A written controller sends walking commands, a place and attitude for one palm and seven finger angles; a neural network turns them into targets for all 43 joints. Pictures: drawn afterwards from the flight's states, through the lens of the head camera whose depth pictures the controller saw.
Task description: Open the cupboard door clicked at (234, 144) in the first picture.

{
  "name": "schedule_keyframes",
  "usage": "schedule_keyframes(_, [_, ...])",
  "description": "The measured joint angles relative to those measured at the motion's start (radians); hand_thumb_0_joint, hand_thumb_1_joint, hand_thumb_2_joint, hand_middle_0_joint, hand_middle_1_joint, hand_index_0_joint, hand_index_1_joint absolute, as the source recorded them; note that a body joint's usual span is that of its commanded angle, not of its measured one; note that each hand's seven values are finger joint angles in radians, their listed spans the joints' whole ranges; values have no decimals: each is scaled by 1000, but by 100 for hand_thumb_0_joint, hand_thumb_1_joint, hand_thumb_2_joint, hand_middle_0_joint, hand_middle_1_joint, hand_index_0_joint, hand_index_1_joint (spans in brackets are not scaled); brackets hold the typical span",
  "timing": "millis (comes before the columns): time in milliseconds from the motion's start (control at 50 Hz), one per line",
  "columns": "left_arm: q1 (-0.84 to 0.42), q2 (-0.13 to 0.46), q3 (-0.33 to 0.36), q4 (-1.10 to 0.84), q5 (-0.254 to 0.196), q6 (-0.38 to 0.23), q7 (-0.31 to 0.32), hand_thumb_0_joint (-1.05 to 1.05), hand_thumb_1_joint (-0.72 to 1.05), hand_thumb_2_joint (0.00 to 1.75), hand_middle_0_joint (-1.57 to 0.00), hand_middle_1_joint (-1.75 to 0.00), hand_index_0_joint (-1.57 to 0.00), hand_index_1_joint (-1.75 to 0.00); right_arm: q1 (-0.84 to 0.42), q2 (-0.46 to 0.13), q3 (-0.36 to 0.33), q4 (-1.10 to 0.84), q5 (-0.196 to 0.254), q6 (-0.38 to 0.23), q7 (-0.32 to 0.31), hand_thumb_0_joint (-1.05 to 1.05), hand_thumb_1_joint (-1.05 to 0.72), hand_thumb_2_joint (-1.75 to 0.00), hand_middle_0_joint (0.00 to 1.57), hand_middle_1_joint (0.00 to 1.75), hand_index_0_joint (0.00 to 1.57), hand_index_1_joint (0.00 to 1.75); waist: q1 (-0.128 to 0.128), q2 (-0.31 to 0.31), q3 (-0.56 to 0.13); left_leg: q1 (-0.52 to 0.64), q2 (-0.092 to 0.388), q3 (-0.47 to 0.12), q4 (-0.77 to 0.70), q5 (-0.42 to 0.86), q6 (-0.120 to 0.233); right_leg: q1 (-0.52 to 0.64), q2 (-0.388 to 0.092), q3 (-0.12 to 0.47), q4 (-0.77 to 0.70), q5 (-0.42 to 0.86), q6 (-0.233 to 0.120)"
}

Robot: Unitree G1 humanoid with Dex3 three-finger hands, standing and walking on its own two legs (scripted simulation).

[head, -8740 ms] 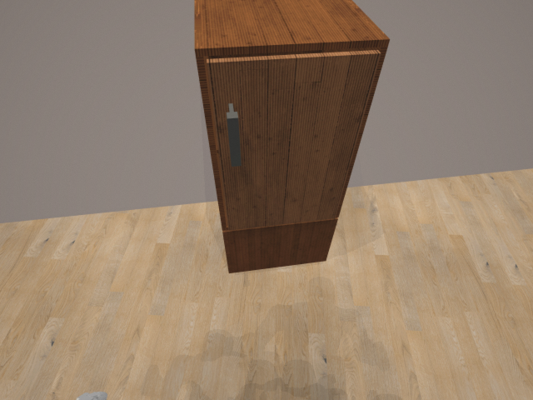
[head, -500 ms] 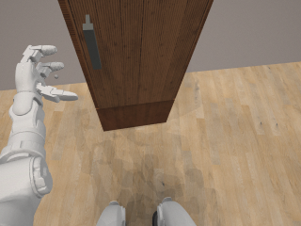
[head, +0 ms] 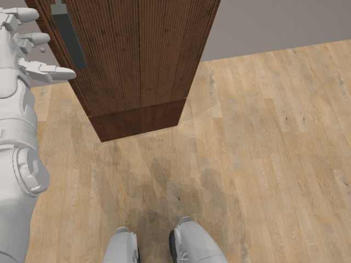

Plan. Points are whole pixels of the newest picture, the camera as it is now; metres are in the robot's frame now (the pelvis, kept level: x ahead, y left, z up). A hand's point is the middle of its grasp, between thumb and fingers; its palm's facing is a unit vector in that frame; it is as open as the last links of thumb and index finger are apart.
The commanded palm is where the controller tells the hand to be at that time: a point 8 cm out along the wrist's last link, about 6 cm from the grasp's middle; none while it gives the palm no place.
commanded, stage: move the hooked fingers beside the handle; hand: left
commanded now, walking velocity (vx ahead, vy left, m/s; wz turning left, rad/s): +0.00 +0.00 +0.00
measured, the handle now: (70, 33) +0.60 +0.16 +0.07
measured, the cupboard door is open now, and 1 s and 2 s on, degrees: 0 0 0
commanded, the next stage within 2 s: slide the fingers in behind the handle in 0.70 s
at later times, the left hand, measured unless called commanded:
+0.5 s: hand (36, 61) +0.53 +0.21 +0.07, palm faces +0.15 -0.99 +0.00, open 14.0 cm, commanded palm +0.50 +0.25 +0.07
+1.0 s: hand (41, 58) +0.54 +0.21 +0.07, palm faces +0.15 -0.99 +0.00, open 14.0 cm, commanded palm +0.51 +0.24 +0.07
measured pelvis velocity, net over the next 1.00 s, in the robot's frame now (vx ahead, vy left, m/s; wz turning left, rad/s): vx -0.01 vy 0.00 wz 0.01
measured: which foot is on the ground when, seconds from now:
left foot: down 0.00-1.00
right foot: down 0.00-1.00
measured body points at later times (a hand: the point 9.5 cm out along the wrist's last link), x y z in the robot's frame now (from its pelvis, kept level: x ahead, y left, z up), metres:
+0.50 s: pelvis +0.01 +0.00 +0.01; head +0.15 +0.03 +0.44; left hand +0.51 +0.26 +0.08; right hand +0.02 -0.27 -0.10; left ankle +0.00 +0.10 -0.65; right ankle +0.02 -0.11 -0.65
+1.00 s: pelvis -0.01 +0.00 +0.00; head +0.15 +0.04 +0.42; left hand +0.52 +0.26 +0.07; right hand -0.03 -0.26 -0.10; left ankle +0.00 +0.10 -0.65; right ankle +0.02 -0.11 -0.65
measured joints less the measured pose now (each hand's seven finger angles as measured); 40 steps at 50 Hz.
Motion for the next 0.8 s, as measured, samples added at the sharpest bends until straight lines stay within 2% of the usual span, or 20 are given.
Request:
schedule_keyframes(180, [110, -2, 46, -66, -19, 11, -23, -1, -49, 30, -30, -120, -30, -120, 24, 8, 0, -20, 13, 22, 5, 0, -91, -90, 20, 30, 20, 30, 17, -3, 6, 50, 14, 17, -35, -2, 0, 41, 14, 19, -33, 7, -1])
schedule_keyframes(340, [122, -44, -21, -72, -56, -10, -43, -1, -50, 30, -29, -120, -30, -120, 1, 10, -10, 13, 18, 19, 4, 0, -91, -90, 20, 30, 20, 30, 48, -7, -3, 82, 4, -7, -48, 1, -4, 86, 5, -4, -55, 3, -3])
schedule_keyframes(500, [115, -77, -37, -56, -46, -22, -22, -1, -50, 30, -29, -120, -30, -120, -40, -1, -16, -6, 14, 12, 4, 0, -91, -90, 20, 30, 20, 30, 47, -10, -14, 79, -2, -7, -33, -2, -1, 84, -1, -5, -36, -2, -1])
schedule_keyframes(620, [114, -65, -23, -52, -30, -33, -9, -1, -50, 30, -30, -120, -30, -120, -54, 3, -9, -22, 15, 7, 3, 0, -91, -90, 20, 30, 20, 30, 40, -11, -8, 65, -2, -2, -18, -2, 1, 67, -1, 0, -18, -2, 1])
schedule_keyframes(800, [78, -42, -39, -26, -43, -26, -21, -1, -50, 30, -29, -120, -30, -120, -33, 9, 3, 2, 17, 3, -1, 0, -91, -90, 20, 30, 20, 30, 40, -4, 1, 45, -5, -9, -8, 6, 2, 51, -4, -7, -12, 4, 2])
